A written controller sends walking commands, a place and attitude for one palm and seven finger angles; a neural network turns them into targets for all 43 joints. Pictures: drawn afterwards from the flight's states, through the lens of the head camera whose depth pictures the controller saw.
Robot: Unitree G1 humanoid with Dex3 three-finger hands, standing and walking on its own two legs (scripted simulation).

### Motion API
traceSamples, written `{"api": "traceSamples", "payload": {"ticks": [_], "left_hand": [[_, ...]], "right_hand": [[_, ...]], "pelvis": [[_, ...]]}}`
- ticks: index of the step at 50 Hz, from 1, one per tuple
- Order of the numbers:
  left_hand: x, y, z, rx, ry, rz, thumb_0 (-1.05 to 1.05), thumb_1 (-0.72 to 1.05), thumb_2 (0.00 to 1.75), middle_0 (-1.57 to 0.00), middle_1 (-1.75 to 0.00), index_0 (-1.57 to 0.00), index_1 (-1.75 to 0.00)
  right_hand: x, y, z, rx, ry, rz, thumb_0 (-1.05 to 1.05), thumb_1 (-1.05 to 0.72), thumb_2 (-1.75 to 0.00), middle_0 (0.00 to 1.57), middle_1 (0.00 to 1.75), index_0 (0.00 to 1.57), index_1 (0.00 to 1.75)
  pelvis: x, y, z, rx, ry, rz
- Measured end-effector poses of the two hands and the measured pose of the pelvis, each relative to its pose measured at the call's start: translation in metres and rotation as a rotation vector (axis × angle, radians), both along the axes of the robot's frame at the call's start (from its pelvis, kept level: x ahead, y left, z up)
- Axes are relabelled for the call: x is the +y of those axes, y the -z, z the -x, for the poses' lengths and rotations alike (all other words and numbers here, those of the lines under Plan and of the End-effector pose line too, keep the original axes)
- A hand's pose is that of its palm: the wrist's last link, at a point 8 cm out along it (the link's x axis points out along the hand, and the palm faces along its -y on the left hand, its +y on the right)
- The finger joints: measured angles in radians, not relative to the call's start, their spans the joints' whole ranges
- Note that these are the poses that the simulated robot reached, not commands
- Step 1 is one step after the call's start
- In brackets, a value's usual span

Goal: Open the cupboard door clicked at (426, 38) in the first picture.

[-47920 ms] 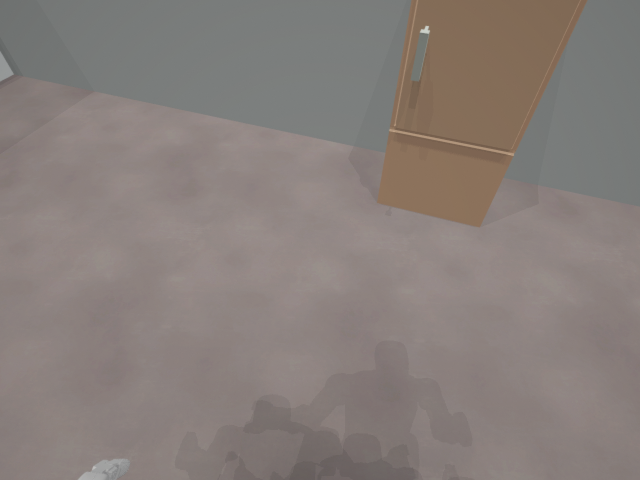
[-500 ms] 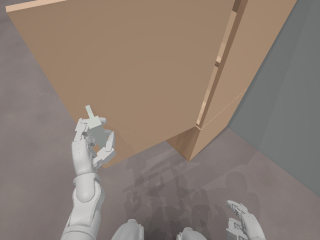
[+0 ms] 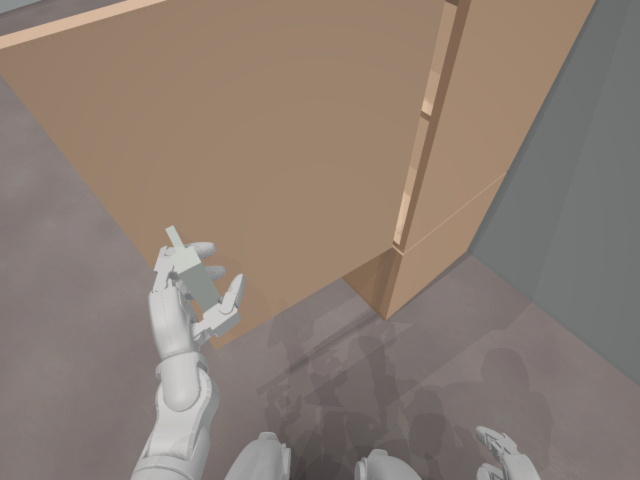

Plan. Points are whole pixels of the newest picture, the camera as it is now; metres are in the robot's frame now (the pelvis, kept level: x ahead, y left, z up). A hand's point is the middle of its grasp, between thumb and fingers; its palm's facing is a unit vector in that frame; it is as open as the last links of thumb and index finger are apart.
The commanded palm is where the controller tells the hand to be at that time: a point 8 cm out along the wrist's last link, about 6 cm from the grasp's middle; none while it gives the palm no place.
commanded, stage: open thumb and fingers to let go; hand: left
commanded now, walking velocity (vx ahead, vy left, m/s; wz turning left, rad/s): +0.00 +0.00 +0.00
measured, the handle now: (197, 276) +0.36 +0.17 +0.03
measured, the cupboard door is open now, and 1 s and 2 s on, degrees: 83 84 83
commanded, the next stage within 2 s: slide the hand sideways off the handle in 0.54 s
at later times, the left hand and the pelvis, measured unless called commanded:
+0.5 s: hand (221, 304) +0.32 +0.14 +0.03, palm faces +0.30 -0.95 +0.01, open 14.9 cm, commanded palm +0.28 +0.18 +0.03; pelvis +0.00 +0.03 +0.00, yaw -1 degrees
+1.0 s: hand (209, 334) +0.28 +0.14 +0.03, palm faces -0.17 -0.99 +0.02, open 16.1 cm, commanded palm +0.26 +0.20 +0.03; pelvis -0.01 +0.06 +0.00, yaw -2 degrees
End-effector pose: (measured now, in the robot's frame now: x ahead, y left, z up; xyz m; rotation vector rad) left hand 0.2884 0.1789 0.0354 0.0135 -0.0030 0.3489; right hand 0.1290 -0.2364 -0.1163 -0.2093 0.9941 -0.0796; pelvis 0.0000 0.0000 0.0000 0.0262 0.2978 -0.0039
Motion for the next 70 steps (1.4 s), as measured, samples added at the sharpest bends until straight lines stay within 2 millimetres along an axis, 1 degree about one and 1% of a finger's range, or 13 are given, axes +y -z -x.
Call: {"api": "traceSamples", "payload": {"ticks": [5, 11, 15, 19, 24, 34, 39, 42, 44, 48, 54, 64, 70], "left_hand": [[0.000, -0.001, 0.001, -0.001, 0.003, 0.013, 0.00, 0.12, 0.57, -0.34, -1.27, -0.34, -1.27], [0.000, 0.002, 0.005, -0.002, 0.008, 0.014, 0.00, -0.23, 0.42, -0.32, -1.23, -0.32, -1.23], [0.002, 0.003, 0.005, -0.012, 0.008, 0.016, -0.01, -0.37, 0.36, -0.30, -1.15, -0.30, -1.15], [0.003, 0.002, 0.004, -0.019, 0.015, 0.015, -0.01, -0.44, 0.33, -0.28, -1.02, -0.28, -1.02], [0.001, 0.002, 0.004, -0.019, 0.035, 0.016, -0.01, -0.48, 0.31, -0.26, -0.83, -0.26, -0.82], [0.003, 0.002, 0.011, -0.021, 0.079, 0.001, -0.02, -0.50, 0.30, -0.37, -0.63, -0.35, -0.62], [0.018, 0.003, 0.014, -0.027, 0.361, -0.084, -0.02, -0.50, 0.30, -0.29, -0.49, -0.22, -0.49], [0.023, 0.002, 0.014, -0.006, 0.503, -0.054, -0.02, -0.50, 0.30, -0.24, -0.42, -0.17, -0.42], [0.023, 0.002, 0.014, 0.007, 0.537, -0.009, -0.02, -0.50, 0.30, -0.22, -0.39, -0.16, -0.38], [0.021, 0.002, 0.016, 0.009, 0.524, 0.035, -0.02, -0.50, 0.30, -0.17, -0.34, -0.19, -0.36], [0.024, 0.005, 0.022, -0.001, 0.504, 0.027, -0.02, -0.50, 0.30, -0.18, -0.34, -0.19, -0.33], [0.042, 0.006, 0.038, 0.021, 0.480, -0.003, -0.02, -0.50, 0.30, -0.18, -0.32, -0.18, -0.31], [0.053, 0.005, 0.043, 0.035, 0.474, -0.005, -0.02, -0.50, 0.30, -0.18, -0.32, -0.19, -0.32]], "right_hand": [[-0.004, -0.002, 0.005, 0.010, 0.015, 0.005, 0.01, -0.91, -0.89, 0.20, 0.30, 0.20, 0.30], [0.003, -0.003, -0.001, -0.003, 0.007, 0.004, 0.01, -0.91, -0.89, 0.20, 0.30, 0.20, 0.30], [0.013, -0.005, -0.009, -0.025, -0.004, -0.004, 0.01, -0.91, -0.89, 0.20, 0.30, 0.20, 0.30], [0.025, -0.006, -0.019, -0.049, -0.024, -0.014, 0.01, -0.91, -0.89, 0.20, 0.30, 0.20, 0.30], [0.039, -0.009, -0.027, -0.072, -0.046, -0.024, 0.01, -0.91, -0.89, 0.20, 0.30, 0.20, 0.30], [0.055, -0.014, -0.029, -0.085, -0.066, -0.024, 0.01, -0.91, -0.89, 0.20, 0.30, 0.21, 0.30], [0.054, -0.013, -0.021, -0.089, -0.043, -0.006, 0.01, -0.91, -0.89, 0.20, 0.30, 0.21, 0.30], [0.053, -0.015, -0.014, -0.093, -0.019, 0.004, 0.01, -0.91, -0.89, 0.20, 0.30, 0.21, 0.30], [0.053, -0.018, -0.010, -0.097, -0.003, 0.010, 0.01, -0.91, -0.89, 0.20, 0.30, 0.21, 0.30], [0.054, -0.024, -0.006, -0.116, 0.013, 0.018, 0.01, -0.91, -0.89, 0.20, 0.30, 0.21, 0.30], [0.058, -0.027, -0.007, -0.135, 0.015, 0.015, 0.01, -0.91, -0.89, 0.20, 0.30, 0.21, 0.30], [0.070, -0.023, -0.023, -0.153, -0.009, -0.008, 0.01, -0.91, -0.89, 0.20, 0.30, 0.21, 0.30], [0.070, -0.024, -0.034, -0.175, -0.015, -0.009, 0.01, -0.91, -0.89, 0.20, 0.30, 0.21, 0.30]], "pelvis": [[0.002, -0.002, -0.003, 0.005, 0.005, -0.003], [0.008, -0.002, -0.005, 0.008, 0.007, 0.001], [0.013, 0.000, -0.005, 0.009, 0.007, 0.007], [0.019, 0.001, -0.004, 0.009, 0.005, 0.014], [0.025, 0.001, -0.004, 0.007, 0.006, 0.023], [0.037, 0.001, 0.000, -0.003, 0.003, 0.039], [0.042, 0.005, 0.004, -0.010, -0.005, 0.050], [0.047, 0.004, 0.007, -0.021, -0.005, 0.058], [0.051, 0.003, 0.008, -0.024, 0.000, 0.061], [0.056, 0.002, 0.008, -0.020, 0.012, 0.060], [0.061, 0.006, 0.006, -0.013, 0.026, 0.059], [0.062, 0.009, 0.002, -0.006, 0.023, 0.063], [0.059, 0.009, -0.002, 0.002, 0.020, 0.064]]}}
